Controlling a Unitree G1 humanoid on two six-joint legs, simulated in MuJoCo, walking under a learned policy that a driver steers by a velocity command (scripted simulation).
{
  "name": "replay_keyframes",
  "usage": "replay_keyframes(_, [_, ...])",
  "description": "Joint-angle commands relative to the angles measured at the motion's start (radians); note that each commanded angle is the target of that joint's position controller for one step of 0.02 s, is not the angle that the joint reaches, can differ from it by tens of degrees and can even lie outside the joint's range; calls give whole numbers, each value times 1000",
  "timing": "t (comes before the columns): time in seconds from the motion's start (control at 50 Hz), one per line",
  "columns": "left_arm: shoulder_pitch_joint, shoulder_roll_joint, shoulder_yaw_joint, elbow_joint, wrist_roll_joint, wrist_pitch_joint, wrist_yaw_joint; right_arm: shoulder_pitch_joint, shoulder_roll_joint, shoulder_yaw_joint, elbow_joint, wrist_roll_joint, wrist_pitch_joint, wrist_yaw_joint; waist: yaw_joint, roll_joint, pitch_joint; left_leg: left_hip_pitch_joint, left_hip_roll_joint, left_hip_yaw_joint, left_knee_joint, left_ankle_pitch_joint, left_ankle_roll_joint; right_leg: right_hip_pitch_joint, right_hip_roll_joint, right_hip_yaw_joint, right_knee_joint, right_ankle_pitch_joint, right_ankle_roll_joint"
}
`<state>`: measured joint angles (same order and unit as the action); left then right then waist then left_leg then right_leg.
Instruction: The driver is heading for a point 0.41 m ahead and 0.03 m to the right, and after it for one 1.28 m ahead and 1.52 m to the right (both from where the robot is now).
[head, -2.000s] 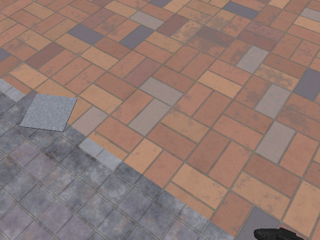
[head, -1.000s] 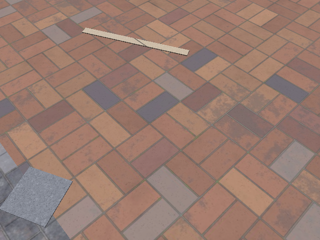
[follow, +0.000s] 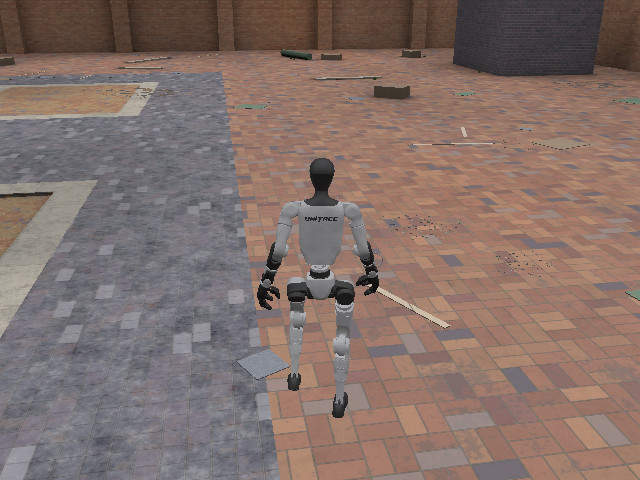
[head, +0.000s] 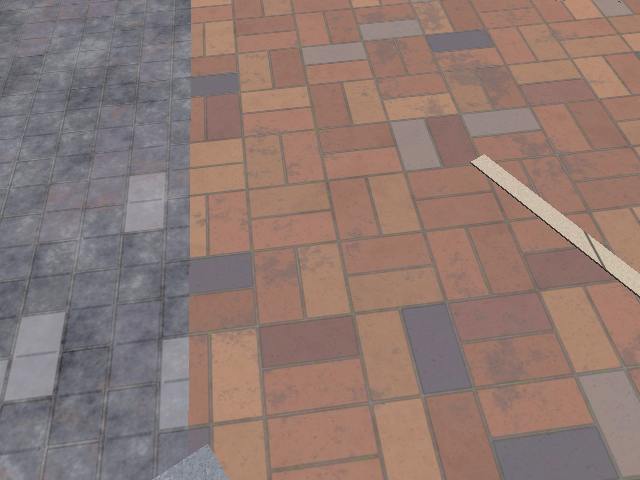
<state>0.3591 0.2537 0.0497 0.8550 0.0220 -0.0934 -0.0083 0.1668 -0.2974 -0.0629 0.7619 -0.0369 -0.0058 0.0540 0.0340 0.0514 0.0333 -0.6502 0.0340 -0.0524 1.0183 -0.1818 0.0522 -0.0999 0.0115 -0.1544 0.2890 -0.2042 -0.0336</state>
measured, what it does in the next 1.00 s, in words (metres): walks ahead: left foot, then right foot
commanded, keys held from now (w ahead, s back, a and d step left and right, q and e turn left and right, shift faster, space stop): w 0.02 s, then no key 0.68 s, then w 0.06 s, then e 0.24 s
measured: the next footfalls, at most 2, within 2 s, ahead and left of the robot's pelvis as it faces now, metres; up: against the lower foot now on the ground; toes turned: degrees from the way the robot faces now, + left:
left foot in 0.20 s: +0.24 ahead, +0.12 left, +0.00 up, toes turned +4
right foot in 0.58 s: +0.21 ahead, -0.08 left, +0.00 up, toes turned +1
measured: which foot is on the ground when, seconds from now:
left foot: up 0.00-0.18, down 0.20-1.00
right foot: down 0.00-0.20, up 0.22-0.56, down 0.58-0.94, up 0.96-1.00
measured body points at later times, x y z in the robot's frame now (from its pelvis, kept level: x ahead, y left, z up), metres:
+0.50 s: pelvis +0.15 +0.05 -0.01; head +0.17 +0.06 +0.44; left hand +0.20 +0.29 -0.16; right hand +0.24 -0.18 -0.14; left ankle +0.20 +0.12 -0.75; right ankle +0.17 -0.09 -0.72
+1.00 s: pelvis +0.19 +0.03 -0.01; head +0.21 +0.03 +0.44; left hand +0.23 +0.28 -0.16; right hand +0.22 -0.23 -0.16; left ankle +0.21 +0.12 -0.75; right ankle +0.17 -0.07 -0.73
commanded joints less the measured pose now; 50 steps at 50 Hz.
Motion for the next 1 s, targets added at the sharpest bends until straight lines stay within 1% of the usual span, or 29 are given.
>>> replay_keyframes(0.02, [-23, 102, 16, -44, -2, -19, -7, -46, 9, 19, -72, 1, -15, 12, -26, -137, 16, 36, 9, 21, -182, 122, -8, -47, -228, 97, -154, 276, -124])
replay_keyframes(0.08, [19, 124, 16, -15, -9, -12, -3, -127, 27, 34, -89, -3, -25, 13, -4, -140, 28, 150, -15, 101, -358, 141, -6, -31, -231, 48, -99, 513, -106])
replay_keyframes(0.12, [49, 141, 18, 12, -12, 0, 0, -120, 16, 34, -83, -8, -33, 3, -6, -157, 5, 198, -37, 111, -421, 105, 11, 40, -245, 48, -23, 659, -90])
replay_keyframes(0.16, [47, 155, 20, 27, -18, 15, 8, -9, -4, 27, -38, -21, -49, -9, -56, -163, -47, 334, -73, 111, -543, 115, 42, 82, -225, 36, 140, 749, -61])
replay_keyframes(0.18, [64, 142, 14, 32, -23, 21, 11, 97, -31, 19, 5, -35, -63, -17, -96, -115, -110, 495, -71, 106, -616, 238, 57, 37, -186, 9, 292, 676, -35])
replay_keyframes(0.2, [83, 102, 1, -1, -24, 19, 13, 209, -95, 6, 25, -50, -73, -29, -126, -16, -234, 738, 130, -64, -546, 621, 90, -125, -148, -9, 507, 301, -4])
replay_keyframes(0.22, [220, -13, -32, -13, -51, 29, 9, 225, -165, -9, 24, -25, -67, -41, -72, 190, -413, 1006, 435, -381, -477, 1123, 285, -363, -12, 23, 828, -465, 26])
replay_keyframes(0.24, [166, 81, -6, 17, -39, 56, 22, 254, -132, -12, 33, 40, -55, -53, -115, 69, -456, 930, 383, -336, -496, 1148, 304, -355, -22, 160, 881, -444, 24])
replay_keyframes(0.26, [90, 76, -6, -5, -38, 62, 19, 174, -89, 3, 36, 45, -53, -59, -84, 70, -322, 824, 330, -249, -556, 1034, 275, -396, -47, 182, 874, -405, 21])
replay_keyframes(0.28, [45, 58, -11, -3, -25, 63, 19, 100, -30, 23, 34, 38, -52, -63, -56, 38, -198, 696, 277, -196, -612, 913, 230, -402, -71, 183, 809, -347, 23])
replay_keyframes(0.3, [33, 58, -9, 5, -11, 71, 19, 58, 0, 34, 36, 36, -52, -69, -28, 35, -133, 602, 236, -153, -655, 847, 191, -363, -86, 185, 754, -295, 30])
replay_keyframes(0.34, [89, 35, -11, 41, 3, 98, 14, 14, 19, 45, 40, 28, -53, -74, 19, 34, -128, 460, 187, -74, -704, 786, 158, -214, -71, 163, 686, -222, 43])
replay_keyframes(0.38, [100, 13, -15, 56, -1, 115, 16, 11, 1, 42, 55, 21, -62, -70, 35, 33, -142, 412, 171, -44, -727, 705, 162, -154, -57, 151, 617, -195, 48])
replay_keyframes(0.46, [12, 16, -17, 59, 2, 137, 34, 34, -8, 39, 95, 13, -49, -66, 1, 67, -97, 348, 151, -69, -784, 233, 149, -121, -51, 140, 440, -151, 42])
replay_keyframes(0.52, [-11, 11, -21, 74, 0, 135, 39, 38, -12, 36, 119, 18, -28, -68, 0, 47, -48, 288, 143, -112, -803, -103, 129, -67, -40, 129, 300, -91, 22])
replay_keyframes(0.56, [1, 16, -26, 92, 9, 120, 41, 48, 1, 39, 134, 26, -17, -73, 9, -7, -14, 231, 117, -127, -789, -235, 72, 18, -65, 158, 135, 3, 2])
replay_keyframes(0.58, [11, 41, -26, 94, 17, 106, 43, 63, 16, 41, 141, 25, -16, -74, 0, -44, 1, 226, 91, -120, -752, -227, 39, 23, -137, 237, 70, 5, -10])
replay_keyframes(0.6, [-36, 82, -18, 98, 2, 98, 41, 119, 33, 39, 156, 37, -11, -72, -62, -144, 48, 274, 10, -47, -744, -160, 16, -98, -169, 294, 47, -56, -28])
replay_keyframes(0.62, [-58, 44, -26, 104, -8, 90, 35, 118, 25, 38, 182, 33, -8, -72, -54, -158, 54, 410, -3, -24, -710, -55, 8, -210, -169, 303, -1, -125, -23])
replay_keyframes(0.66, [-74, 31, -31, 115, -12, 77, 34, 130, 13, 32, 207, 30, -10, -73, -62, -150, 27, 520, 19, -36, -687, 31, 14, -237, -139, 272, -21, -108, -1])
replay_keyframes(0.7, [-58, 24, -32, 132, -15, 73, 40, 128, 10, 31, 225, 26, -13, -74, -53, -120, 10, 508, 35, -49, -697, 43, 21, -176, -122, 249, -1, -45, 0])
replay_keyframes(0.72, [-34, 25, -30, 143, -13, 74, 40, 136, 15, 31, 237, 27, -15, -74, -46, -101, -10, 493, 23, -42, -698, -41, 25, -145, -110, 241, 7, -113, -8])
replay_keyframes(0.76, [-12, 49, -17, 146, -6, 82, 35, 136, -2, 21, 245, 25, -9, -73, -36, -88, 29, 408, -14, -22, -668, -317, 44, -164, -92, 249, 24, -367, -44])
replay_keyframes(0.8, [-17, 24, -22, 146, -10, 87, 34, 108, 32, 27, 240, 22, -9, -76, -36, -81, 109, 371, -18, -6, -655, -262, 38, -221, -111, 297, 7, -343, -67])
replay_keyframes(0.84, [-58, 37, -17, 126, -8, 79, 35, 102, 40, 29, 230, 18, -22, -86, -51, -97, 92, 421, -12, 7, -632, -104, 25, -248, -123, 330, 33, -140, -72])
replay_keyframes(0.9, [-84, 48, -8, 89, -13, 68, 32, 142, -30, 5, 229, 24, -34, -104, -55, -42, -1, 509, 42, -20, -609, 44, 47, -240, -77, 285, 189, 109, -56])
replay_keyframes(0.94, [-70, 30, -7, 71, -15, 75, 36, 192, -78, -18, 229, 25, -23, -115, -64, 26, -50, 585, 148, -98, -632, 150, 107, -309, -13, 218, 352, 58, -31])
replay_keyframes(0.98, [-68, 24, 2, 55, -7, 92, 38, 192, -67, -19, 219, 22, -10, -125, -66, 98, -62, 577, 308, -174, -667, 326, 206, -374, 16, 135, 555, -276, -26])
replay_keyframes(1.0, [-86, 27, 9, 46, -1, 102, 36, 193, -58, -18, 207, 16, -9, -128, -76, 71, -51, 555, 359, -186, -686, 381, 250, -409, -9, 128, 688, -395, -26])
